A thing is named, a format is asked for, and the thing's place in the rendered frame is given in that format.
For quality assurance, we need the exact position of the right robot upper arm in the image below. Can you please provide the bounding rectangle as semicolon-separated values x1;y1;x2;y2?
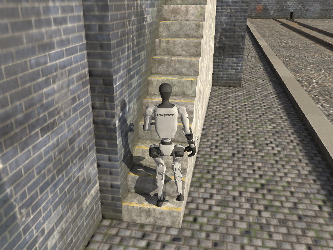
177;105;191;135

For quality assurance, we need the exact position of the right robot thigh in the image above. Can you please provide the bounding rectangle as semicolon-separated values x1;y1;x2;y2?
172;144;184;171

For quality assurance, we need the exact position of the robot head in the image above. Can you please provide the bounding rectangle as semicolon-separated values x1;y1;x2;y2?
157;83;175;108

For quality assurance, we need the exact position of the left robot upper arm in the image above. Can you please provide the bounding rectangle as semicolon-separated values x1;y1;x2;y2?
144;105;155;131

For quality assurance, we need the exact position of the robot right hand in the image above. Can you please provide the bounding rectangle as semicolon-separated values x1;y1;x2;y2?
184;146;196;157

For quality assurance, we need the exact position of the right robot forearm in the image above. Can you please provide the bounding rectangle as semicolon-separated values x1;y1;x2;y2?
185;127;195;148

